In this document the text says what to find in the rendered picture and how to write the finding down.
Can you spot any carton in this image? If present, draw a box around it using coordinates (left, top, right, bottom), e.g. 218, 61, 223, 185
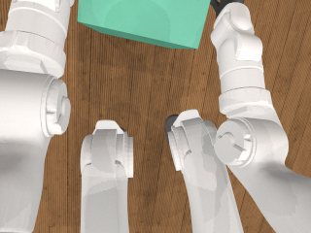
77, 0, 211, 50

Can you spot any robot right foot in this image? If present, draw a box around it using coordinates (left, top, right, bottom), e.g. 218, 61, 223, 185
164, 114, 179, 146

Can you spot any robot right hand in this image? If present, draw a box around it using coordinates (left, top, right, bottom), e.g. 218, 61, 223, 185
210, 0, 245, 18

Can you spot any robot left upper arm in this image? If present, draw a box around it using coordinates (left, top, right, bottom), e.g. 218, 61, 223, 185
0, 69, 71, 233

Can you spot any robot right forearm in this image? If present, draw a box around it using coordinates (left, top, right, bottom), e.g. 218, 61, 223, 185
210, 2, 283, 128

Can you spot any robot right upper arm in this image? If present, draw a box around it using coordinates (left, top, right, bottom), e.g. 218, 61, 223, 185
214, 116, 311, 233

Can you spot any robot left forearm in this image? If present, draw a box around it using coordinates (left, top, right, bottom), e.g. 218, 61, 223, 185
0, 0, 75, 78

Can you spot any robot right shin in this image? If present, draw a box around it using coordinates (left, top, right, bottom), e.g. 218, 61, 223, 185
173, 109, 218, 146

